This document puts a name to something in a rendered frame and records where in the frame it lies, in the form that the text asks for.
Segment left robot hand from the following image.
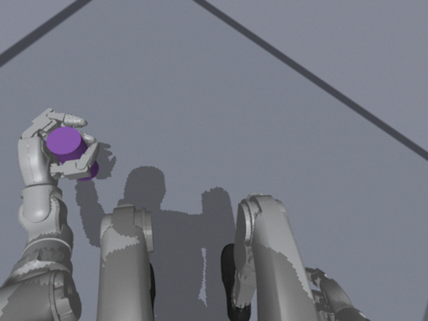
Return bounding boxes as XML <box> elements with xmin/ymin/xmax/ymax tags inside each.
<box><xmin>17</xmin><ymin>108</ymin><xmax>100</xmax><ymax>187</ymax></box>

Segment right robot arm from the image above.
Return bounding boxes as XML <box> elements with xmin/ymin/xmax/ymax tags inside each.
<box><xmin>334</xmin><ymin>308</ymin><xmax>370</xmax><ymax>321</ymax></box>

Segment right robot hand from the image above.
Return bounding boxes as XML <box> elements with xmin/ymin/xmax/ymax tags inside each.
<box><xmin>305</xmin><ymin>267</ymin><xmax>354</xmax><ymax>321</ymax></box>

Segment left robot arm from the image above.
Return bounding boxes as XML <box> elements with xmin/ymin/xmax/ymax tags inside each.
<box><xmin>0</xmin><ymin>183</ymin><xmax>82</xmax><ymax>321</ymax></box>

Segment right robot foot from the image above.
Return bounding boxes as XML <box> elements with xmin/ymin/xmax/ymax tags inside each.
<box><xmin>221</xmin><ymin>243</ymin><xmax>251</xmax><ymax>321</ymax></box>

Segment can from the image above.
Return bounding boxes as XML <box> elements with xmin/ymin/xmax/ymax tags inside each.
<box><xmin>46</xmin><ymin>126</ymin><xmax>99</xmax><ymax>181</ymax></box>

